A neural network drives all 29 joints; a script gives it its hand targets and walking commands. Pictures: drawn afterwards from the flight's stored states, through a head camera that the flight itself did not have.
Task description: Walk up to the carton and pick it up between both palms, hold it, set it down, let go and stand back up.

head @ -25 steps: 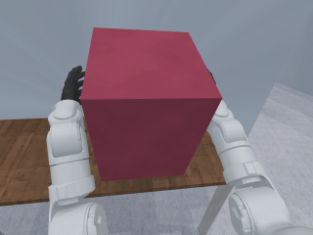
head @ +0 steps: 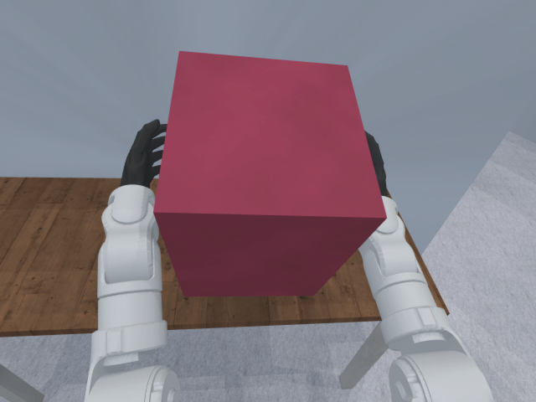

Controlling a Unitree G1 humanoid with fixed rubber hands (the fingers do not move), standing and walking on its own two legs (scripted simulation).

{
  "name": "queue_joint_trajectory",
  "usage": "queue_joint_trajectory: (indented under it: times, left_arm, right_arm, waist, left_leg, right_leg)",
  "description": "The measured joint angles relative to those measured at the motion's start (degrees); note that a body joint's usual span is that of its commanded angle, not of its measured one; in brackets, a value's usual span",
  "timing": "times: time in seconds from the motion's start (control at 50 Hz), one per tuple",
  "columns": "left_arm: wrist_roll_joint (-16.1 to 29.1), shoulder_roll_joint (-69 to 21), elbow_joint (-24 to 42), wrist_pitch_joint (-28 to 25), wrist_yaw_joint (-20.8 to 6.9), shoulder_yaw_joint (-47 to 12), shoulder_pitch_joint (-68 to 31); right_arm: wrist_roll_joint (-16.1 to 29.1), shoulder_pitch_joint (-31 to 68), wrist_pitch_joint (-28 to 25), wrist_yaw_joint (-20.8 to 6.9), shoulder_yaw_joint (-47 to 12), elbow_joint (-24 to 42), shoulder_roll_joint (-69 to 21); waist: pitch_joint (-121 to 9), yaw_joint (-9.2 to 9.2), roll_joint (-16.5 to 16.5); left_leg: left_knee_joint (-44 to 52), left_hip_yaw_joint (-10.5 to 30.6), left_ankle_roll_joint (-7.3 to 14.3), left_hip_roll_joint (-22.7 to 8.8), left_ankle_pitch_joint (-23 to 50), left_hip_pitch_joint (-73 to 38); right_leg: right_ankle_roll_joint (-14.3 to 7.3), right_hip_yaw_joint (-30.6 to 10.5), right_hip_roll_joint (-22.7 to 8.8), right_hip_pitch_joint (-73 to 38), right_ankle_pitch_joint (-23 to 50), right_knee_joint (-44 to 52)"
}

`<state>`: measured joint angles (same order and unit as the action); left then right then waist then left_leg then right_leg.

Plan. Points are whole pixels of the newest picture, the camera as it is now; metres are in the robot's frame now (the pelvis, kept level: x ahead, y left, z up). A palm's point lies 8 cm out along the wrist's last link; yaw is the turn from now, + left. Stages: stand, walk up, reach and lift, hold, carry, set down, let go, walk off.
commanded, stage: set down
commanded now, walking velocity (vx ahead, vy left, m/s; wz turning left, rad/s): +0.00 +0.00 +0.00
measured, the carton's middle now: (257, 193) +0.39 +0.01 +0.13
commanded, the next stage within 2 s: none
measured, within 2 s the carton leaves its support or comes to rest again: neither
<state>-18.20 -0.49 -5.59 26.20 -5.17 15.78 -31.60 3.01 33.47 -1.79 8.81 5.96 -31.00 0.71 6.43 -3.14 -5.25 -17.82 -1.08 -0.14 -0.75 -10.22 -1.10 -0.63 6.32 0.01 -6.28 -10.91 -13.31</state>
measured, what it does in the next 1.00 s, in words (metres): stands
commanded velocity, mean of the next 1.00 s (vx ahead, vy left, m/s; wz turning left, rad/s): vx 0.00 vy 0.00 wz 0.00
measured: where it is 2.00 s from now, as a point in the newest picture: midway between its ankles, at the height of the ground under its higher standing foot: outside the picture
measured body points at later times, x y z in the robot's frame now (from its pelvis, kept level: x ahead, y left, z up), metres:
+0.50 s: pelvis -0.02 +0.01 +0.00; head -0.03 +0.04 +0.45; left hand +0.39 +0.17 +0.17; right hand +0.37 -0.15 +0.16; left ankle +0.01 +0.12 -0.75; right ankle -0.03 -0.10 -0.75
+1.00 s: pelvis +0.00 +0.00 +0.00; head +0.00 +0.03 +0.45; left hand +0.42 +0.16 +0.13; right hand +0.40 -0.16 +0.13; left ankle +0.01 +0.11 -0.75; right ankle -0.03 -0.10 -0.75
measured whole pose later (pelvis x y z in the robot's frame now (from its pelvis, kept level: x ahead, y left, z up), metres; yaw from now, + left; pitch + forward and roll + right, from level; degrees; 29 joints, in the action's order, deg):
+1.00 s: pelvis +0.00 +0.00 +0.00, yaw -2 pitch -4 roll +0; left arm -18.9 0.4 -37.7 9.8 -4.8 22.7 -42.2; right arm -10.5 40.5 -9.4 6.0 21.7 -48.8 -2.3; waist 3.3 -0.5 -4.1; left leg -15.4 -3.6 0.4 -0.8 -8.8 2.9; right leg -0.2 5.4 -0.4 -0.5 -10.1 -13.3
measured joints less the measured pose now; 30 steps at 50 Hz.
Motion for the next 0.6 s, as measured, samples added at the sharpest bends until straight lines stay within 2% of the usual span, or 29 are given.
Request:
queue_joint_trajectory:
  times: [0.14, 0.3, 0.5, 0.6]
  left_arm:
    - [-0.3, 0.2, -0.6, 0.5, 0.0, -0.3, 0.5]
    - [-0.3, -0.2, -4.8, -1.0, -0.5, 1.1, -1.5]
    - [-0.7, 0.2, -19.2, -6.0, -0.9, 4.4, -8.6]
    - [-0.9, 0.7, -24.6, -9.9, -0.2, 4.6, -10.8]
  right_arm:
    - [1.4, -0.1, 0.4, 0.8, -1.8, -0.8, 1.0]
    - [-0.6, 0.4, 0.1, 0.7, 0.1, -2.5, 0.4]
    - [-9.4, 4.6, -2.7, -2.2, 11.0, -10.5, -2.9]
    - [-11.6, 6.4, -5.6, -3.1, 14.6, -13.8, -3.0]
  waist:
    - [-0.2, -1.19, -1.0]
    - [-0.8, -0.36, 0.3]
    - [-2.0, 1.83, 0.5]
    - [-2.2, 2.40, 0.2]
  left_leg:
    - [-0.1, 0.2, 0.0, 0.0, -0.4, -0.5]
    - [0.2, -0.4, 0.4, 0.3, 0.4, 0.2]
    - [2.4, -1.2, 0.9, 0.8, 2.7, 2.4]
    - [2.6, -1.7, 0.8, 0.5, 2.8, 3.2]
  right_leg:
    - [0.1, 0.3, -0.1, -0.4, -0.6, -0.5]
    - [0.3, 0.0, -0.5, 0.9, -0.2, -1.1]
    - [0.5, -0.5, -1.1, 4.3, 1.1, -1.3]
    - [0.4, -0.7, -0.8, 5.0, 1.7, -0.4]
